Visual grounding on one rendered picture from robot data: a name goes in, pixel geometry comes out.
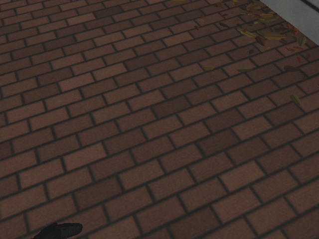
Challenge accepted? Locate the left robot hand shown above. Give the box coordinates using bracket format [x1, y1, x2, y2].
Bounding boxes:
[31, 222, 83, 239]

